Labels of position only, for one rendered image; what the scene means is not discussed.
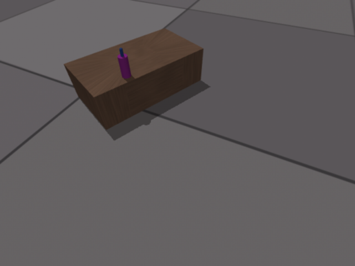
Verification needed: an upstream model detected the bottle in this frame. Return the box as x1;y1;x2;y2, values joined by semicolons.
118;48;131;79

